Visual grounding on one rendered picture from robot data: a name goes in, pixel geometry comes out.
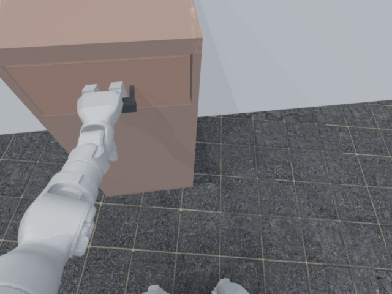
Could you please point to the robot left upper arm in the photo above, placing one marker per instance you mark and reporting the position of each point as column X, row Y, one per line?
column 58, row 228

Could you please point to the robot left shin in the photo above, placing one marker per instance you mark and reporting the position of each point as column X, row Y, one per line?
column 154, row 287

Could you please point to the robot shin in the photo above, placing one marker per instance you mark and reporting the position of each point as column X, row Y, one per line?
column 225, row 280
column 154, row 287

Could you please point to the left robot hand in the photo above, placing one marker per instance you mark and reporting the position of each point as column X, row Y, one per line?
column 105, row 106

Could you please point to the drawer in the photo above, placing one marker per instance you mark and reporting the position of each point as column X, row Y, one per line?
column 55, row 87

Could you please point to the robot right shin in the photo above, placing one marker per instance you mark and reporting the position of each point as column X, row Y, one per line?
column 225, row 280

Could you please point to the cabinet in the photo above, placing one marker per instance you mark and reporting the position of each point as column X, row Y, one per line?
column 155, row 145

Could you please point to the left robot forearm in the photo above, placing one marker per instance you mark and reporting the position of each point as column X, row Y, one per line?
column 83, row 171

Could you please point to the handle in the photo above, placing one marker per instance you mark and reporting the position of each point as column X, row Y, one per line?
column 129, row 103

